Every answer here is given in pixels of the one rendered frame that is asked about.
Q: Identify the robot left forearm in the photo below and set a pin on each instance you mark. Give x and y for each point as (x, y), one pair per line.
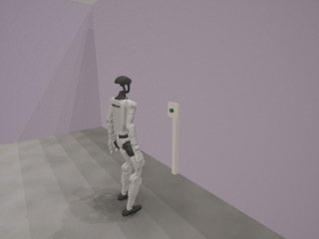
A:
(111, 132)

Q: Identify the robot left hand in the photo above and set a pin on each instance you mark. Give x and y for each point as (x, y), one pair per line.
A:
(110, 144)

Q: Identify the robot right hand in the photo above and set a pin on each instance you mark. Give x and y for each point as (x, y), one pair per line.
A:
(139, 157)

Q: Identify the right robot upper arm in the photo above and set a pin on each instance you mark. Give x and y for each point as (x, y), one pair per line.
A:
(131, 110)

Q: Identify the panel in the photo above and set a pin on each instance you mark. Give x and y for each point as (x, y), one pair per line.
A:
(175, 135)

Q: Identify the robot right forearm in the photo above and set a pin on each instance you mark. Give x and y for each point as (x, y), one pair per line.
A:
(133, 139)

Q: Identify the robot head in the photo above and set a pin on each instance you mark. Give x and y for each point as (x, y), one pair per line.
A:
(123, 80)

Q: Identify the right robot foot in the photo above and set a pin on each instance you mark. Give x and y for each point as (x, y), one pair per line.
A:
(134, 209)

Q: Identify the left robot upper arm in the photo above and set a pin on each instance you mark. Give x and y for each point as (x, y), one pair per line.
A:
(109, 117)

